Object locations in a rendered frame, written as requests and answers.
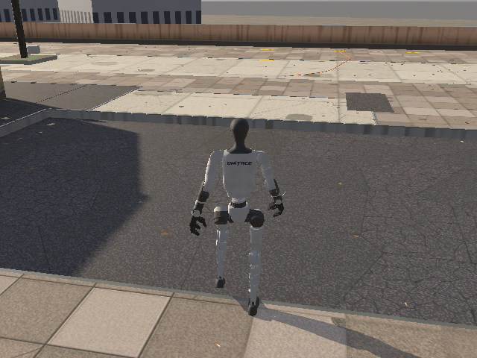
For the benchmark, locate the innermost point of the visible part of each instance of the robot left hand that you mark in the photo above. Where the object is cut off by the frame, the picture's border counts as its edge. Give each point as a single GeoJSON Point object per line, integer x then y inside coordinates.
{"type": "Point", "coordinates": [193, 225]}

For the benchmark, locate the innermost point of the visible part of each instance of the robot left upper arm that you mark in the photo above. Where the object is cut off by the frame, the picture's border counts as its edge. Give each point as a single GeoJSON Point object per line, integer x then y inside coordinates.
{"type": "Point", "coordinates": [211, 169]}

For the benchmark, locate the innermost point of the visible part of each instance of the robot head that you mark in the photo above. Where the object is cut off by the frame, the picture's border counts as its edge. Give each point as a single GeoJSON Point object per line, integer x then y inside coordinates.
{"type": "Point", "coordinates": [239, 128]}

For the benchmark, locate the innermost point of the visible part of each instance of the robot right hand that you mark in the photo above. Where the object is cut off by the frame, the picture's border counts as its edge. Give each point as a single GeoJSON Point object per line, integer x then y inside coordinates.
{"type": "Point", "coordinates": [273, 206]}

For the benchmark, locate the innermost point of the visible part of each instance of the right robot foot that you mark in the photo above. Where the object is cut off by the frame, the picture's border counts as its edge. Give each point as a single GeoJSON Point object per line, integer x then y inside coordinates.
{"type": "Point", "coordinates": [252, 309]}

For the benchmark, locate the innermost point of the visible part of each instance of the right robot forearm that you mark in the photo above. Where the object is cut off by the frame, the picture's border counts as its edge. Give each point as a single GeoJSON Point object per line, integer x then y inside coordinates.
{"type": "Point", "coordinates": [275, 194]}

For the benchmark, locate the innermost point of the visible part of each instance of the robot right upper arm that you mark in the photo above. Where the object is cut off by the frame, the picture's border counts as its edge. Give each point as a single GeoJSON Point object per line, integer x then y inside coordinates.
{"type": "Point", "coordinates": [266, 168]}

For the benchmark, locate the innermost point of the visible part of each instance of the left robot forearm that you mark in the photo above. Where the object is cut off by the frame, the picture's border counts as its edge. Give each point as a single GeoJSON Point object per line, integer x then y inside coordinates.
{"type": "Point", "coordinates": [200, 202]}

